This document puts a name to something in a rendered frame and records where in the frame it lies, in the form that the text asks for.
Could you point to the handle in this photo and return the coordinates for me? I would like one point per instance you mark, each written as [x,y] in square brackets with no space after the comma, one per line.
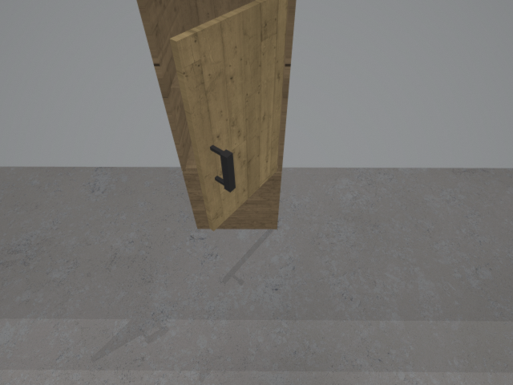
[227,165]

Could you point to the cupboard door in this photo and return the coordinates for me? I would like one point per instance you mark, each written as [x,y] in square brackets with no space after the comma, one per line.
[230,72]

